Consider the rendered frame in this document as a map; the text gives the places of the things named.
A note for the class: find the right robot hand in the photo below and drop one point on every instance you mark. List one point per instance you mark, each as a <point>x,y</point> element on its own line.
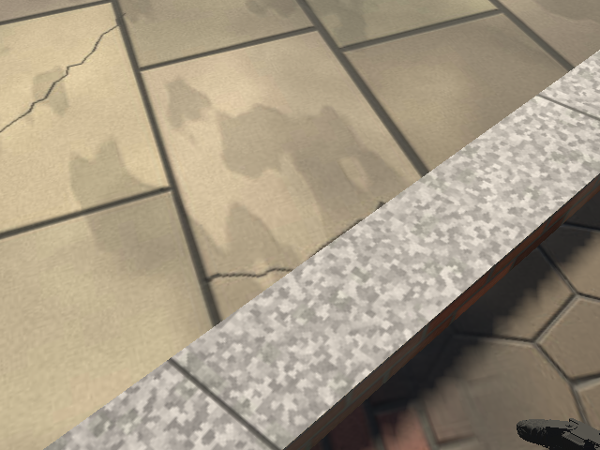
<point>559,435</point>

